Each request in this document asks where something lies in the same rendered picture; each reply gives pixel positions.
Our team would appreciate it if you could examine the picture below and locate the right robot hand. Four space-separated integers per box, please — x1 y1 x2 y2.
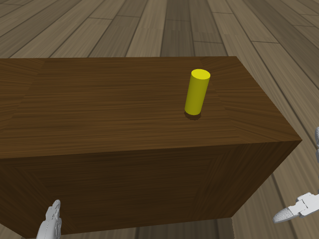
273 126 319 223

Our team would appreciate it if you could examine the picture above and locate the left robot hand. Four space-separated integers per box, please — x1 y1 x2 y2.
36 200 62 239

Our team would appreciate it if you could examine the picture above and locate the can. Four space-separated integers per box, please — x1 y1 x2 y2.
184 69 210 115

